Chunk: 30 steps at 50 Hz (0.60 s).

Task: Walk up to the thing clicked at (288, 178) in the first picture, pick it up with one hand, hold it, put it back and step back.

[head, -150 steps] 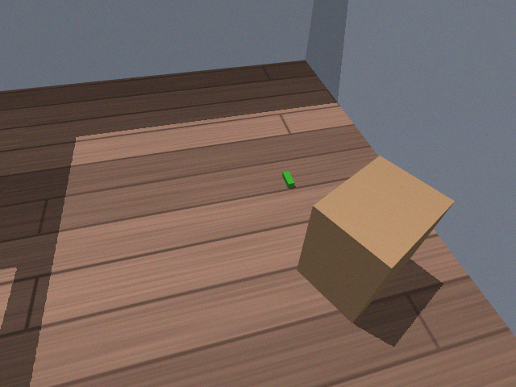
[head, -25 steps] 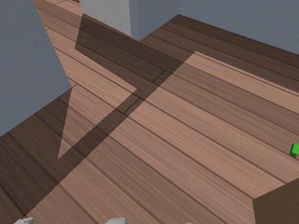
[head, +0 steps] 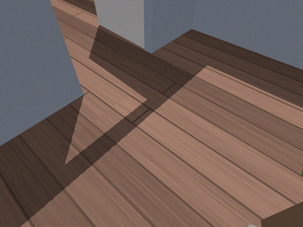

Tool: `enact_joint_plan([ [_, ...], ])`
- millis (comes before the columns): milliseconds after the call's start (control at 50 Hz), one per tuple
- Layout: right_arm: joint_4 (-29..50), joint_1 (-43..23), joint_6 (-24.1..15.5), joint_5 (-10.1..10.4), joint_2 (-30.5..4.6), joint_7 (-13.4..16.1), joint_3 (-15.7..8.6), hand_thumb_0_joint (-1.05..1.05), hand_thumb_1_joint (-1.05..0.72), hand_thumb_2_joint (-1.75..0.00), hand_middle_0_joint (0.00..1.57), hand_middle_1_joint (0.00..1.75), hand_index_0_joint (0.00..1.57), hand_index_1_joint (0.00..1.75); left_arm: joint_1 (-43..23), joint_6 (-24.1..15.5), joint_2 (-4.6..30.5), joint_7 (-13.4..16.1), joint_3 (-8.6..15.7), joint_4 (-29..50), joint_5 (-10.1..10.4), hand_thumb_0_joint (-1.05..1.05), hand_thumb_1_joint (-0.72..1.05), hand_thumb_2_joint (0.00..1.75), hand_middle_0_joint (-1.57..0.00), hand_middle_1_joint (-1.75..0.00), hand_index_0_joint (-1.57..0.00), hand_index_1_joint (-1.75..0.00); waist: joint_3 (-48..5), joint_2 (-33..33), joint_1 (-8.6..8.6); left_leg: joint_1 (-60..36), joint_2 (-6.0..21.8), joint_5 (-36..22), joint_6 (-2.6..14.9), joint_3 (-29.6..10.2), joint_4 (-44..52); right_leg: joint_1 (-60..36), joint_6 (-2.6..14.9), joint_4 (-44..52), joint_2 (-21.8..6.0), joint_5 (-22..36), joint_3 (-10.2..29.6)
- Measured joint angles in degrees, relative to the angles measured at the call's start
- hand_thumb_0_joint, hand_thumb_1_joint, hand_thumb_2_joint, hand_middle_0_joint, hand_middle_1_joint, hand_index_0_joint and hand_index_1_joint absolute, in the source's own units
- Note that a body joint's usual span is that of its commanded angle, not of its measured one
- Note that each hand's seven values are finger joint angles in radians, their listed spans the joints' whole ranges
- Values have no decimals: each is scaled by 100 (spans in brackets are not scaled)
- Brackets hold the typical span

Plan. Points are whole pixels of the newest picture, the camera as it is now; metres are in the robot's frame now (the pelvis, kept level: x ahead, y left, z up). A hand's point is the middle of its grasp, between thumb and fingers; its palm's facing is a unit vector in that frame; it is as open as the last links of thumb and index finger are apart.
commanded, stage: walk up
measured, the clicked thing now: out of the picture +0.63 -1.08 -0.74
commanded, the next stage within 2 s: stand in 0.34 s
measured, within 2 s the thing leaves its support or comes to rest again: neither
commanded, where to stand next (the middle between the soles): +0.07 -0.01 m, yaw -2 degrees
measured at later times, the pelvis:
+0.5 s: pelvis +0.01 -0.01 +0.02, yaw +1 degrees
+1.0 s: pelvis +0.02 -0.02 +0.02, yaw -1 degrees
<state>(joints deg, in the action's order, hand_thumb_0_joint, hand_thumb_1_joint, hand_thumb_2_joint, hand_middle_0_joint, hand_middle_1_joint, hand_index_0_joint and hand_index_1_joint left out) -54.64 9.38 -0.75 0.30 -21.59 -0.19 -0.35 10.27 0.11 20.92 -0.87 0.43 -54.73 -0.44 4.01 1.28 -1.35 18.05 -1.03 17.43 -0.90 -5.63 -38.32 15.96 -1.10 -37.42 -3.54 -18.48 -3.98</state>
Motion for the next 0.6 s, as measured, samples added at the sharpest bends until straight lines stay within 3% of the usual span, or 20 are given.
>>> enact_joint_plan([
  [260,-545,-121,-16,-43,72,-30,126,1,-91,-90,20,30,20,30,-456,21,138,-17,45,-434,70,1,90,90,-20,-30,-20,-30,-42,-167,30,-250,-15,-363,-9,-122,676,-347,-21,775,-11,372,-142],
  [600,-866,-544,34,-18,128,-39,104,1,-91,-90,20,30,20,30,-426,-35,-25,10,-68,-1111,30,1,90,90,-20,-30,-20,-30,-60,-44,5,-778,127,-678,-113,-60,1478,-782,24,1467,111,670,-94],
])
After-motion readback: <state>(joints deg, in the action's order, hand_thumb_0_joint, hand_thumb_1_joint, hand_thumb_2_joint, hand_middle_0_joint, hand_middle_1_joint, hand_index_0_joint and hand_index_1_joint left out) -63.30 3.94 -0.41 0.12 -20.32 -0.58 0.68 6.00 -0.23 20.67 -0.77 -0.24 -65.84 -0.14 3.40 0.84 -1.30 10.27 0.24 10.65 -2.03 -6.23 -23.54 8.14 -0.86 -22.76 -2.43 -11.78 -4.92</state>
